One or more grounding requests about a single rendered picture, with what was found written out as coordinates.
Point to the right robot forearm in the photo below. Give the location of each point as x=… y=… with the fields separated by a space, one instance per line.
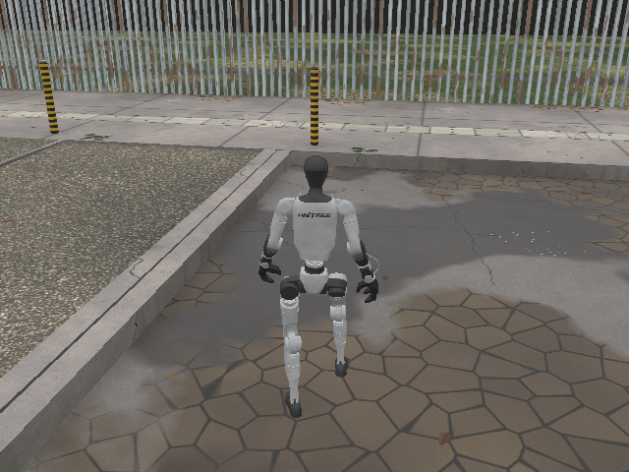
x=364 y=265

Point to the left robot forearm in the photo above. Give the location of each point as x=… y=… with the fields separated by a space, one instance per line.
x=267 y=255

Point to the robot right upper arm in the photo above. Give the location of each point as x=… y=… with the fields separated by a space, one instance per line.
x=351 y=225

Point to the robot right hand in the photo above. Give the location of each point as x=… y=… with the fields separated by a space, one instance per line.
x=371 y=288

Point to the robot right foot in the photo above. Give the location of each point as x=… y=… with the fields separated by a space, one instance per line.
x=341 y=369

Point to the robot left upper arm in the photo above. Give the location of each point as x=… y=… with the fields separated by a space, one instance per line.
x=284 y=207

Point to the robot left shin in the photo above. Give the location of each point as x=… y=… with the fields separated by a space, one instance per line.
x=292 y=368

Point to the robot left hand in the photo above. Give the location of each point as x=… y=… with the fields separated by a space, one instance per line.
x=272 y=268

